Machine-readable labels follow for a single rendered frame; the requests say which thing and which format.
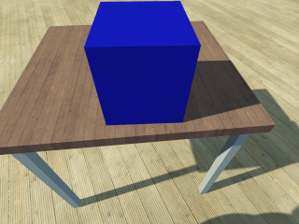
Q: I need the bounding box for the table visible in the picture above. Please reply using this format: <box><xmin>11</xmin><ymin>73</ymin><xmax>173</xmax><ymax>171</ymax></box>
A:
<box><xmin>0</xmin><ymin>21</ymin><xmax>276</xmax><ymax>208</ymax></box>

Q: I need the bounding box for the carton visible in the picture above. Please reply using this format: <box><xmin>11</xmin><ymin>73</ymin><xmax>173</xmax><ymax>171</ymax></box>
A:
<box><xmin>84</xmin><ymin>1</ymin><xmax>201</xmax><ymax>126</ymax></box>

